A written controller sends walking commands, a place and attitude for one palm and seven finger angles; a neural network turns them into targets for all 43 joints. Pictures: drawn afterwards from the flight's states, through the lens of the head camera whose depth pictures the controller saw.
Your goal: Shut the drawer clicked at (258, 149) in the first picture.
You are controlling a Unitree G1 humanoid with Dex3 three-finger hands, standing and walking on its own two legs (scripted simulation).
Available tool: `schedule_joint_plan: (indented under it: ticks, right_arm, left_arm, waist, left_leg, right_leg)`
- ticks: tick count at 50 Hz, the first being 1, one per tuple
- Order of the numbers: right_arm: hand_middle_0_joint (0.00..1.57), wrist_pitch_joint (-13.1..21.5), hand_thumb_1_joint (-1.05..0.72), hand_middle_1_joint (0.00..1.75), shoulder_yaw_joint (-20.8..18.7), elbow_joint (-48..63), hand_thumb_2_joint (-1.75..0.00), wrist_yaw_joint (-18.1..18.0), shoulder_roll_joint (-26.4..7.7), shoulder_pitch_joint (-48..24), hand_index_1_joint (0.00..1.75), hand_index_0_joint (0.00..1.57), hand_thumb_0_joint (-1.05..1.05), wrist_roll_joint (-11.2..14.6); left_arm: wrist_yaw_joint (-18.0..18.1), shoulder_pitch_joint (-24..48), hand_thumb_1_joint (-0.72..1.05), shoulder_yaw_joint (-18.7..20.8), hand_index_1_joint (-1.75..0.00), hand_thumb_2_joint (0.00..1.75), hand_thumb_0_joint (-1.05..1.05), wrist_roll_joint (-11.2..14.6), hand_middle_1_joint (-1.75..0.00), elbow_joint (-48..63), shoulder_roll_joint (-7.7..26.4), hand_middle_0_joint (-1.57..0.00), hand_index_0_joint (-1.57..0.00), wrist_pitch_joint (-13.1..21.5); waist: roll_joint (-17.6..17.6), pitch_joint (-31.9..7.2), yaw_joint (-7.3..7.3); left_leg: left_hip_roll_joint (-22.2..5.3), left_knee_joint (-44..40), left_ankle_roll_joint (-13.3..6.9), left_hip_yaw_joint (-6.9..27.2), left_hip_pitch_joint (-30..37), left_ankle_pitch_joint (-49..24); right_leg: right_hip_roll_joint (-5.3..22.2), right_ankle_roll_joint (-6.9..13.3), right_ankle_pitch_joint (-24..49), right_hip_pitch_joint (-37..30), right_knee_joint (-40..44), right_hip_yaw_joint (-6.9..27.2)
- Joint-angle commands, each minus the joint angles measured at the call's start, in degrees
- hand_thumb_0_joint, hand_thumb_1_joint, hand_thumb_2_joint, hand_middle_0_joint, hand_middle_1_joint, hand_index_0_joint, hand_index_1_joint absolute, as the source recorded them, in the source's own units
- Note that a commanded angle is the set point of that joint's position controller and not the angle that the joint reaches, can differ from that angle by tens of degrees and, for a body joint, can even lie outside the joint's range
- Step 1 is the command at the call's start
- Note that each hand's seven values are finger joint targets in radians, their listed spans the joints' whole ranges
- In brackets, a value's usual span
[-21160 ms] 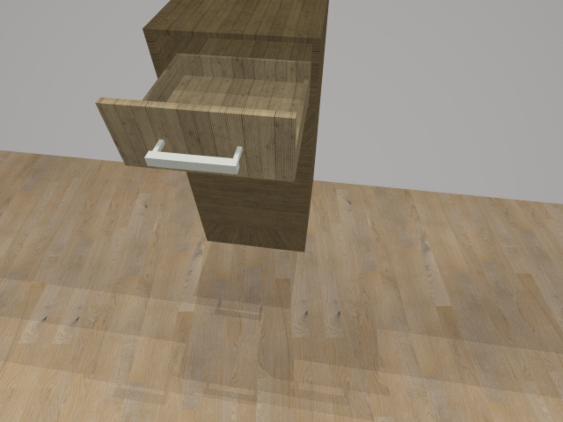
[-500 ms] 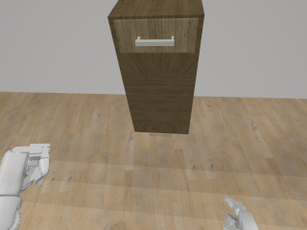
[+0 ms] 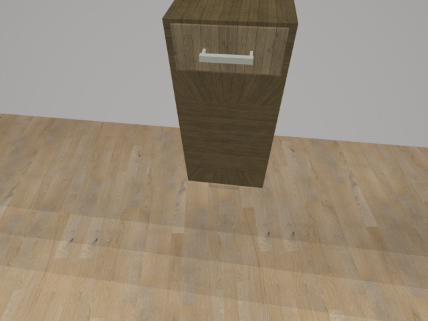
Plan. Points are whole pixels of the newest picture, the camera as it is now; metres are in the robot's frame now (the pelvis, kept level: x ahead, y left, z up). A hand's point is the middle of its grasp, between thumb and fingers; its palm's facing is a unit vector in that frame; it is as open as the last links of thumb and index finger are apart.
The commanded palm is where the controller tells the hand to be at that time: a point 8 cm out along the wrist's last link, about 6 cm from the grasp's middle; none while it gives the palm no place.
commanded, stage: let the arm hang, fingers relaxed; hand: left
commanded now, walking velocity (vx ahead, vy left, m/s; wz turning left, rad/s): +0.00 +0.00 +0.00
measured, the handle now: (226, 55) +0.91 +0.00 +0.04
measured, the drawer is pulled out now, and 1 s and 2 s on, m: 0.00 0.00 0.00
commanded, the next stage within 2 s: look to check the result in 0.52 s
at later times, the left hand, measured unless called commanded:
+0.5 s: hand out of the picture -0.01 +0.16 -0.17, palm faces +0.04 -0.98 -0.18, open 7.3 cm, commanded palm none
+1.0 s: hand out of the picture -0.03 +0.17 -0.17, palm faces +0.05 -0.98 -0.18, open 7.4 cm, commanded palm none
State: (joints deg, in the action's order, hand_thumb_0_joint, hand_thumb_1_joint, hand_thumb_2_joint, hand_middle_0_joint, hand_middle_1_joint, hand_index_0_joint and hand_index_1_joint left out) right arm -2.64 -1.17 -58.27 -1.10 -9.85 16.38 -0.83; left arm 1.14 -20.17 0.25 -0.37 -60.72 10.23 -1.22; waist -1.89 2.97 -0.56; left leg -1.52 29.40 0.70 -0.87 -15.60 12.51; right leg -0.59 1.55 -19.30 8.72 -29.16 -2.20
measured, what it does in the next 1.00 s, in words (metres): stands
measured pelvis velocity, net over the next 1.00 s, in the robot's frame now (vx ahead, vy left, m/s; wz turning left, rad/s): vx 0.00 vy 0.01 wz -0.01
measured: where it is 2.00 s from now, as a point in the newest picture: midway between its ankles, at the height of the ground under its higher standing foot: outside the picture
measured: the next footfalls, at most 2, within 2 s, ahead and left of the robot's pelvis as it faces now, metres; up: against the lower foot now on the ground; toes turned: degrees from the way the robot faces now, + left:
none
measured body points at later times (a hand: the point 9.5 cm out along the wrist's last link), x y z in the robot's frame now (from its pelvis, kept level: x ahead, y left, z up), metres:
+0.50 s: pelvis +0.00 +0.00 +0.00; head +0.00 +0.00 +0.45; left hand -0.01 +0.22 -0.15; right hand -0.04 -0.19 -0.16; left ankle +0.04 +0.13 -0.73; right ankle -0.04 -0.10 -0.73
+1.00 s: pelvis +0.00 +0.01 +0.01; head +0.01 +0.00 +0.46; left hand -0.03 +0.22 -0.15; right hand -0.03 -0.19 -0.16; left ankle +0.04 +0.13 -0.73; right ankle -0.04 -0.10 -0.73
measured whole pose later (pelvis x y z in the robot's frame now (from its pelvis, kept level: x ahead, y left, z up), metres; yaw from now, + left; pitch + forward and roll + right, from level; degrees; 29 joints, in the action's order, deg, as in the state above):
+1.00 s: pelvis +0.00 +0.01 +0.01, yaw -1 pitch -2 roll +0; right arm -0.5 -1.4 -65.1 -2.3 -5.8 17.2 -0.9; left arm 2.4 -17.8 1.0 -0.1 -66.5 5.8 0.5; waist -1.1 3.0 -0.7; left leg -1.1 25.3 0.1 -1.8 -12.9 10.4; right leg -0.1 0.7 -16.8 6.3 -25.1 -1.4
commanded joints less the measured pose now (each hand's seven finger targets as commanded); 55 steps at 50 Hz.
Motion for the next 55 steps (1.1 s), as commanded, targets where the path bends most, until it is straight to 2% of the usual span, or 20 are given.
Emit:
schedule_joint_plan:
  ticks: [1,2,5,7,11,14,18,24,30,35,42,47,51,55]
  right_arm:
    - [0.2,1.91,-0.9,0.3,-0.6,-0.64,-0.9,-0.7,-3.23,4.19,0.3,0.2,0.0,0.06]
    - [0.2,2.14,-0.9,0.3,-0.55,-1.33,-0.9,-0.78,-3.4,4.14,0.3,0.2,0.0,0.17]
    - [0.2,2.47,-0.9,0.3,-0.47,-2.74,-0.9,-1.03,-2.5,4.37,0.3,0.2,0.0,0.19]
    - [0.2,2.5,-0.9,0.3,-0.49,-3.65,-0.9,-1.11,-2.09,4.66,0.3,0.2,0.0,0.17]
    - [0.2,2.4,-0.9,0.3,-0.44,-5.03,-0.9,-1.27,-0.98,5.1,0.3,0.2,0.0,-0.03]
    - [0.2,2.17,-0.9,0.3,-0.53,-5.53,-0.9,-1.29,-0.47,5.52,0.3,0.2,0.0,-0.04]
    - [0.2,2.29,-0.9,0.3,-0.7,-5.96,-0.9,-1.34,-0.31,6.3,0.3,0.2,0.0,0.01]
    - [0.2,2.1,-0.9,0.3,-0.83,-6.36,-0.9,-1.34,0.08,6.91,0.3,0.2,0.0,-0.1]
    - [0.2,2.38,-0.9,0.3,-0.8,-6.35,-0.9,-1.53,0.08,7.07,0.3,0.2,0.0,0.02]
    - [0.2,2.58,-0.9,0.3,-0.87,-6.36,-0.9,-1.68,0.12,6.72,0.3,0.2,0.0,0.03]
    - [0.2,2.76,-0.9,0.3,-0.92,-6.19,-0.9,-1.7,-0.28,6.59,0.3,0.2,0.0,0.17]
    - [0.2,2.71,-0.9,0.3,-0.98,-6.09,-0.9,-1.62,-0.17,6.06,0.3,0.2,0.0,0.15]
    - [0.2,2.62,-0.9,0.3,-0.85,-6.29,-0.9,-1.56,-0.26,5.81,0.3,0.2,0.0,0.03]
    - [0.2,2.72,-0.9,0.3,-0.81,-6.32,-0.9,-1.53,-0.35,5.66,0.3,0.2,0.0,0.03]
  left_arm:
    - [0.78,0.82,0.9,0.9,-0.3,0.9,0.0,0.13,-0.3,1.13,4.8,-0.2,-0.2,1.78]
    - [0.92,-0.17,0.9,0.95,-0.3,0.9,0.0,0.18,-0.3,0.5,4.97,-0.2,-0.2,1.88]
    - [1.21,-0.72,0.9,1.1,-0.3,0.9,0.0,0.23,-0.3,-0.97,4.05,-0.2,-0.2,1.96]
    - [1.4,-0.89,0.9,1.28,-0.3,0.9,0.0,0.18,-0.3,-1.57,3.71,-0.2,-0.2,1.94]
    - [1.49,-0.56,0.9,1.41,-0.3,0.9,0.0,0.3,-0.3,-2.51,2.59,-0.2,-0.2,1.81]
    - [1.49,-0.49,0.9,1.4,-0.3,0.9,0.0,0.3,-0.3,-3.0,2.4,-0.2,-0.2,1.75]
    - [1.54,-0.53,0.9,1.49,-0.3,0.9,0.0,0.28,-0.3,-3.17,2.01,-0.2,-0.2,1.88]
    - [1.49,-0.83,0.9,1.46,-0.3,0.9,0.0,0.22,-0.3,-3.78,1.16,-0.2,-0.2,1.78]
    - [1.45,-1.71,0.9,1.51,-0.3,0.9,0.0,0.22,-0.3,-4.32,0.65,-0.2,-0.2,1.88]
    - [1.47,-2.37,0.9,1.49,-0.3,0.9,0.0,0.17,-0.3,-4.84,0.07,-0.2,-0.2,1.83]
    - [1.51,-2.68,0.9,1.49,-0.3,0.9,0.0,-0.01,-0.3,-5.1,0.19,-0.2,-0.2,1.94]
    - [1.56,-2.81,0.9,1.48,-0.3,0.9,0.0,0.0,-0.3,-5.09,0.25,-0.2,-0.2,2.08]
    - [1.51,-2.21,0.9,1.48,-0.3,0.9,0.0,0.04,-0.3,-4.89,0.27,-0.2,-0.2,2.02]
    - [1.52,-2.04,0.9,1.61,-0.3,0.9,0.0,0.07,-0.3,-4.74,0.61,-0.2,-0.2,2.14]
  waist:
    - [3.62,2.29,-0.89]
    - [2.29,1.36,-0.34]
    - [3.84,1.03,-0.03]
    - [3.0,1.63,0.2]
    - [0.56,3.69,0.22]
    - [0.44,4.43,0.06]
    - [1.12,3.57,-0.03]
    - [1.03,5.25,-0.36]
    - [1.26,3.5,-0.26]
    - [-0.81,3.52,-0.15]
    - [1.4,2.65,-0.05]
    - [1.2,2.68,-0.07]
    - [1.16,4.32,-0.17]
    - [1.64,3.28,-0.09]
  left_leg:
    - [-3.38,-4.79,-2.4,2.63,5.88,-6.61]
    - [-3.43,-4.68,-2.35,2.43,5.52,-8.61]
    - [-3.5,-5.31,-2.26,2.18,5.19,-9.78]
    - [-3.49,-5.5,-2.21,2.15,4.93,-10.25]
    - [-3.44,-6.36,-2.15,2.16,4.57,-8.69]
    - [-3.32,-6.48,-2.04,2.23,4.23,-6.5]
    - [-3.59,-6.58,-2.13,2.41,4.84,-7.04]
    - [-3.44,-7.56,-2.14,2.76,4.51,-3.24]
    - [-3.6,-7.84,-2.41,3.33,4.92,-3.87]
    - [-3.89,-8.4,-2.64,3.8,4.99,-4.12]
    - [-4.09,-8.43,-2.82,3.91,5.63,-6.17]
    - [-3.85,-8.08,-2.7,3.64,6.1,-6.52]
    - [-3.76,-8.44,-2.55,3.59,5.38,-5.45]
    - [-3.81,-8.16,-2.54,3.4,5.91,-7.01]
  right_leg:
    - [5.98,1.63,6.7,7.51,11.16,6.27]
    - [5.91,1.37,10.14,5.31,10.43,5.95]
    - [6.06,1.17,14.05,2.94,9.75,5.26]
    - [6.03,1.09,14.33,2.61,9.62,4.78]
    - [5.83,1.33,11.14,3.53,10.32,5.07]
    - [5.71,1.52,7.55,4.3,11.44,5.48]
    - [5.54,1.5,7.8,3.91,11.36,5.18]
    - [5.23,1.7,2.6,6.35,12.15,5.36]
    - [4.98,1.47,4.19,5.2,11.36,5.04]
    - [4.77,1.3,4.99,5.27,10.59,4.69]
    - [4.88,1.06,6.55,4.58,10.24,4.46]
    - [5.14,1.06,6.89,4.89,10.67,4.76]
    - [5.06,1.03,6.13,5.55,10.89,4.79]
    - [5.28,1.01,7.39,4.63,10.9,4.81]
